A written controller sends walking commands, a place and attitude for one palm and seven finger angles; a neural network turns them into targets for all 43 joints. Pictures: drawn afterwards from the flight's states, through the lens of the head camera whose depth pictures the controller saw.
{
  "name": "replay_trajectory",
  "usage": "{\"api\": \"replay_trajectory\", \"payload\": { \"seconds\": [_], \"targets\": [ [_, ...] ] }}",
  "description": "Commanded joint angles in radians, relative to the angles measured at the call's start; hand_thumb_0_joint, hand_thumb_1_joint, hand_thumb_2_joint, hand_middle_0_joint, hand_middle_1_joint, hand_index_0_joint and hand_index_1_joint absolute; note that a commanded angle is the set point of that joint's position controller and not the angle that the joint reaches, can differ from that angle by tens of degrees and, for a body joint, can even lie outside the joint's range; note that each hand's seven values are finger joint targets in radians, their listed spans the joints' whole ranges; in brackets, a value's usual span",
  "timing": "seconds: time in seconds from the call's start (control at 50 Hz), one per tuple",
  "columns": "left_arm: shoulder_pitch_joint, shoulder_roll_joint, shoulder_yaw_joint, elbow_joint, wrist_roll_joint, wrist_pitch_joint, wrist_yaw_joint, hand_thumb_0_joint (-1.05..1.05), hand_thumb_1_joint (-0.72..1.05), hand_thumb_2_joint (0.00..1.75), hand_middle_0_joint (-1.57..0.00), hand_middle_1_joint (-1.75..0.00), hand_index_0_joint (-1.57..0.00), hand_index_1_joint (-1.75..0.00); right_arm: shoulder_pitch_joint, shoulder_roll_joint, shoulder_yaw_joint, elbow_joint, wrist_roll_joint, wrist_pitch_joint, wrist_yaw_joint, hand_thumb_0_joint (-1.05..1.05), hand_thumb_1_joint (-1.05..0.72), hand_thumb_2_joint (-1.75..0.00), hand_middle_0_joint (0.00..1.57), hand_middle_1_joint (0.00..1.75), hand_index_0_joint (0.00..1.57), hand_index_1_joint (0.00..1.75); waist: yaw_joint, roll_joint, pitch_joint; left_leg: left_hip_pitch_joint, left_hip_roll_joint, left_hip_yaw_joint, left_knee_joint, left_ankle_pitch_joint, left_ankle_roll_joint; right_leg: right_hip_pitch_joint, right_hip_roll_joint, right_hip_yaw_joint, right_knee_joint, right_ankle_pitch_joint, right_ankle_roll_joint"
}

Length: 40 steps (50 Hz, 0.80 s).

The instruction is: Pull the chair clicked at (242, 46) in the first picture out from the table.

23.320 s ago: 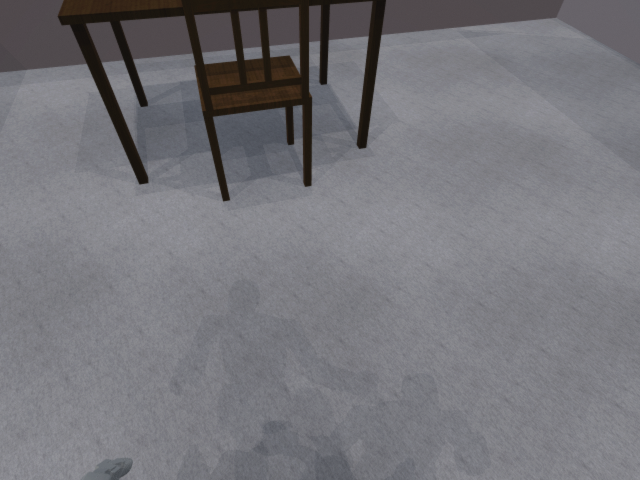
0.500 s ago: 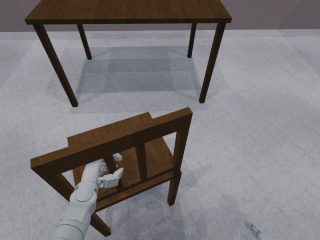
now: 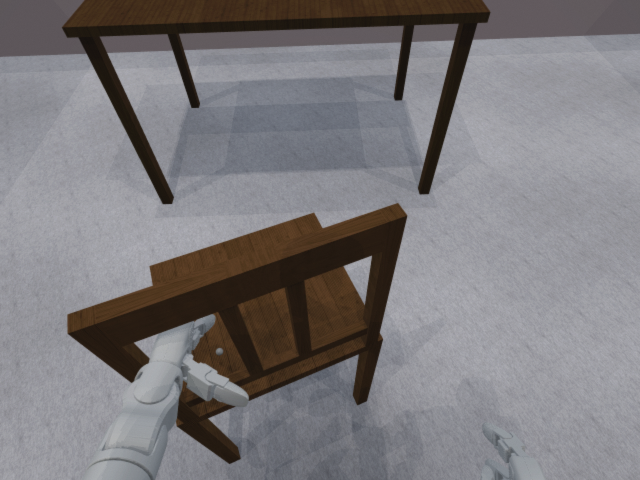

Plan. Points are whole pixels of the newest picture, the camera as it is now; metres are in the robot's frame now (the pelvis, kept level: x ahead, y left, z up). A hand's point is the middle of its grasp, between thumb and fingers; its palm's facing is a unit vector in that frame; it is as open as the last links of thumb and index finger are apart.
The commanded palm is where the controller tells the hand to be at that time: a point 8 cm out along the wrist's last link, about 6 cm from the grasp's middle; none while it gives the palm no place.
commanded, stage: open the thumb and straighten the fingers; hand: left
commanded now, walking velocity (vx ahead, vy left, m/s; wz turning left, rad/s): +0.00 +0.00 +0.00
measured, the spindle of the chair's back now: (242, 340) +0.33 +0.13 -0.08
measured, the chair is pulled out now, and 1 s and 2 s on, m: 0.72 0.72 0.71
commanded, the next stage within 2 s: draw the fingers out of the gap in 0.08 s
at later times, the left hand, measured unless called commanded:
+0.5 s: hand (206, 402) +0.23 +0.16 -0.04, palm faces -0.05 -0.97 -0.22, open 17.4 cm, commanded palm +0.22 +0.20 -0.01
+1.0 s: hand (205, 460) +0.16 +0.14 -0.04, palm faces -0.04 -0.98 -0.21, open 17.4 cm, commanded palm +0.14 +0.19 -0.01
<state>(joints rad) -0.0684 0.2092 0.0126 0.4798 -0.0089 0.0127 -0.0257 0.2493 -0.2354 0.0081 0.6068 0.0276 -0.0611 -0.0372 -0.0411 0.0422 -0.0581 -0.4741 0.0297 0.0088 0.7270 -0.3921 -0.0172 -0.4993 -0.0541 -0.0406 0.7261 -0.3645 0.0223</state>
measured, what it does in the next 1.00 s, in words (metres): stands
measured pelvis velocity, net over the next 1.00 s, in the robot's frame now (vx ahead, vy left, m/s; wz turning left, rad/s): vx -0.01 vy -0.01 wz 0.03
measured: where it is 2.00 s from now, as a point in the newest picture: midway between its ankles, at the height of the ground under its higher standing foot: outside the picture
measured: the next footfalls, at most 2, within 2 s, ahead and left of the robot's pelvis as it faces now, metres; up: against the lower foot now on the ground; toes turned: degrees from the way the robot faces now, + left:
none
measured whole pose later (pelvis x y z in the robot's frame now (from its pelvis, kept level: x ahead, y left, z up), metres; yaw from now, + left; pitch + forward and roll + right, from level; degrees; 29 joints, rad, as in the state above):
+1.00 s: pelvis -0.01 -0.01 -0.02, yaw +2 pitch +8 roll -1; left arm 0.51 0.22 -0.06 -0.10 -0.01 0.11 -0.01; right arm 0.26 -0.23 0.01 0.50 0.03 -0.14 -0.08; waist -0.03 0.05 -0.11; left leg -0.57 0.03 -0.04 0.88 -0.45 -0.03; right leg -0.57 -0.05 -0.08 0.86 -0.43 0.01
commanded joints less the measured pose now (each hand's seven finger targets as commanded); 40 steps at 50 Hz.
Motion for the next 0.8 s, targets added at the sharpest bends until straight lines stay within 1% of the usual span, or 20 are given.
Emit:
{"api": "replay_trajectory", "payload": {
  "seconds": [0.0,0.04,0.08,0.14,0.16,0.18,0.26,0.28,0.34,0.36,0.46,0.48,0.54,0.56,0.58,0.6,0.66,0.72,0.76,0.78],
  "targets": [
    [-0.239,0.094,0.019,-0.236,-0.013,-0.051,0.002,0.0,-0.55,0.2,0.0,0.0,0.0,0.0,-0.013,-0.148,-0.055,-0.13,0.007,-0.056,-0.017,0.0,-0.9,-0.9,0.2,0.3,0.2,0.3,-0.029,-0.035,-0.263,0.119,-0.012,0.002,-0.063,0.339,0.032,0.105,0.03,-0.035,-0.061,0.329,-0.023],
    [-0.227,0.071,0.0,-0.241,-0.014,-0.042,0.003,0.0,-0.55,0.2,0.0,0.0,0.0,0.0,-0.013,-0.147,-0.055,-0.135,0.006,-0.062,-0.016,0.0,-0.9,-0.9,0.2,0.3,0.2,0.3,-0.027,-0.043,-0.266,0.116,-0.013,-0.003,-0.059,0.345,0.032,0.1,0.031,-0.04,-0.055,0.33,-0.023],
    [-0.212,0.101,0.023,-0.237,-0.009,-0.029,0.009,0.0,-0.55,0.2,0.0,0.0,0.0,0.0,-0.011,-0.153,-0.054,-0.135,0.005,-0.06,-0.017,0.0,-0.9,-0.9,0.2,0.3,0.2,0.3,-0.02,-0.055,-0.267,0.105,-0.014,-0.006,-0.059,0.347,0.032,0.109,0.031,-0.041,-0.051,0.332,-0.024],
    [-0.212,0.088,0.011,-0.263,0.006,-0.015,0.023,0.0,-0.55,0.2,0.0,0.0,0.0,0.0,-0.012,-0.148,-0.056,-0.145,0.004,-0.057,-0.015,0.0,-0.9,-0.9,0.2,0.3,0.2,0.3,-0.017,-0.045,-0.28,0.107,-0.015,-0.005,-0.056,0.351,0.031,0.101,0.03,-0.042,-0.044,0.329,-0.024],
    [-0.145,0.193,0.107,-0.202,0.014,-0.006,0.03,0.0,-0.55,0.2,0.0,0.0,0.0,0.0,-0.003,-0.16,-0.056,-0.138,0.0,-0.049,-0.016,0.0,-0.9,-0.9,0.2,0.3,0.2,0.3,0.004,-0.062,-0.257,0.075,-0.016,-0.004,-0.052,0.356,0.031,0.117,0.029,-0.038,-0.04,0.339,-0.029],
    [-0.081,0.146,0.08,-0.236,0.009,-0.004,0.026,0.0,-0.55,0.2,0.0,0.0,0.0,0.0,-0.011,-0.149,-0.052,-0.158,0.0,-0.044,-0.011,0.0,-0.9,-0.9,0.2,0.3,0.2,0.3,0.016,-0.044,-0.276,0.075,-0.021,0.005,-0.055,0.36,0.03,0.135,0.026,-0.037,-0.035,0.354,-0.028],
    [0.092,0.126,0.062,-0.369,0.001,0.0,0.02,0.0,-0.55,0.2,0.0,0.0,0.0,0.0,-0.036,-0.137,-0.053,-0.201,0.004,-0.046,-0.001,0.0,-0.9,-0.9,0.2,0.3,0.2,0.3,0.035,-0.001,-0.294,0.076,-0.014,0.018,-0.049,0.413,0.026,0.171,0.022,-0.033,-0.03,0.402,-0.036],
    [0.118,0.102,0.036,-0.4,-0.005,0.003,0.017,0.0,-0.55,0.2,0.0,0.0,0.0,0.0,-0.04,-0.133,-0.051,-0.208,0.007,-0.05,0.001,0.0,-0.9,-0.9,0.2,0.3,0.2,0.3,0.023,-0.022,-0.279,0.074,-0.012,0.021,-0.046,0.402,0.027,0.157,0.023,-0.035,-0.033,0.398,-0.032],
    [0.148,0.115,0.033,-0.478,-0.01,0.005,0.018,0.0,-0.55,0.2,0.0,0.0,0.0,0.0,-0.049,-0.137,-0.05,-0.22,0.007,-0.062,-0.005,0.0,-0.9,-0.9,0.2,0.3,0.2,0.3,0.004,-0.026,-0.233,0.05,-0.014,0.015,-0.043,0.346,0.029,0.125,0.027,-0.038,-0.038,0.354,-0.028],
    [0.152,0.122,0.034,-0.484,-0.01,0.006,0.02,0.0,-0.55,0.2,0.0,0.0,0.0,0.0,-0.048,-0.14,-0.052,-0.217,0.007,-0.066,-0.011,0.0,-0.9,-0.9,0.2,0.3,0.2,0.3,-0.005,-0.059,-0.211,0.044,-0.012,0.01,-0.039,0.34,0.032,0.116,0.029,-0.041,-0.04,0.346,-0.028],
    [0.182,0.124,0.014,-0.602,-0.014,-0.014,0.021,0.0,-0.55,0.2,0.0,0.0,0.0,0.0,-0.044,-0.139,-0.051,-0.218,0.004,-0.106,-0.031,0.0,-0.9,-0.9,0.2,0.3,0.2,0.3,-0.018,-0.006,-0.217,0.062,-0.019,-0.005,-0.019,0.306,0.035,0.07,0.03,-0.044,-0.034,0.283,-0.026],
    [0.18,0.102,-0.012,-0.628,-0.012,-0.019,0.019,0.0,-0.55,0.2,0.0,0.0,0.0,0.0,-0.037,-0.134,-0.047,-0.219,0.003,-0.115,-0.033,0.0,-0.9,-0.9,0.2,0.3,0.2,0.3,-0.024,-0.001,-0.228,0.071,-0.021,-0.01,-0.017,0.311,0.035,0.063,0.03,-0.049,-0.024,0.278,-0.026],
    [0.232,0.085,-0.038,-0.636,-0.009,-0.019,0.012,0.0,-0.55,0.2,0.0,0.0,0.0,0.0,-0.036,-0.133,-0.045,-0.217,0.001,-0.133,-0.038,0.0,-0.9,-0.9,0.2,0.3,0.2,0.3,-0.027,-0.013,-0.228,0.067,-0.024,-0.019,-0.003,0.29,0.035,0.04,0.03,-0.052,-0.016,0.256,-0.024],
    [0.261,0.108,-0.017,-0.632,-0.006,-0.011,0.013,0.0,-0.55,0.2,0.0,0.0,0.0,0.0,-0.042,-0.137,-0.048,-0.217,0.002,-0.136,-0.04,0.0,-0.9,-0.9,0.2,0.3,0.2,0.3,-0.02,-0.03,-0.22,0.052,-0.021,-0.021,-0.003,0.288,0.035,0.045,0.029,-0.053,-0.018,0.249,-0.026],
    [0.268,0.086,-0.044,-0.648,-0.005,-0.008,0.01,0.0,-0.55,0.2,0.0,0.0,0.0,0.0,-0.043,-0.134,-0.045,-0.222,0.002,-0.14,-0.04,0.0,-0.9,-0.9,0.2,0.3,0.2,0.3,-0.023,-0.014,-0.221,0.055,-0.024,-0.021,-0.001,0.277,0.035,0.035,0.028,-0.053,-0.013,0.241,-0.025],
    [0.307,0.085,-0.038,-0.628,-0.006,0.004,0.011,0.0,-0.55,0.2,0.0,0.0,0.0,0.0,-0.047,-0.132,-0.044,-0.226,0.001,-0.141,-0.039,0.0,-0.9,-0.9,0.2,0.3,0.2,0.3,-0.015,-0.038,-0.212,0.037,-0.026,-0.023,-0.002,0.252,0.034,0.035,0.028,-0.056,-0.013,0.222,-0.023],
    [0.355,0.101,-0.023,-0.624,0.004,0.032,0.014,0.0,-0.55,0.2,0.0,0.0,0.0,0.0,-0.065,-0.13,-0.041,-0.236,0.003,-0.134,-0.038,0.0,-0.9,-0.9,0.2,0.3,0.2,0.3,-0.002,-0.037,-0.175,-0.001,-0.029,-0.024,-0.007,0.21,0.033,0.028,0.027,-0.056,-0.014,0.181,-0.027],
    [0.417,0.11,-0.002,-0.666,0.009,0.045,0.026,0.0,-0.55,0.2,0.0,0.0,0.0,0.0,-0.072,-0.118,-0.041,-0.258,0.003,-0.126,-0.038,0.0,-0.9,-0.9,0.2,0.3,0.2,0.3,0.014,-0.041,-0.185,-0.016,-0.032,-0.017,-0.003,0.194,0.033,0.036,0.026,-0.05,-0.009,0.167,-0.026],
    [0.436,0.114,-0.001,-0.691,0.013,0.051,0.035,0.0,-0.55,0.2,0.0,0.0,0.0,0.0,-0.077,-0.114,-0.04,-0.265,0.003,-0.121,-0.041,0.0,-0.9,-0.9,0.2,0.3,0.2,0.3,0.015,-0.05,-0.174,-0.029,-0.032,-0.018,0.001,0.189,0.034,0.036,0.027,-0.049,-0.009,0.157,-0.029],
    [0.42,0.099,-0.025,-0.732,0.013,0.047,0.034,0.0,-0.55,0.2,0.0,0.0,0.0,0.0,-0.073,-0.111,-0.036,-0.274,0.003,-0.125,-0.042,0.0,-0.9,-0.9,0.2,0.3,0.2,0.3,0.004,-0.039,-0.181,-0.023,-0.035,-0.018,0.005,0.187,0.036,0.03,0.026,-0.048,-0.005,0.157,-0.027]
  ]
}}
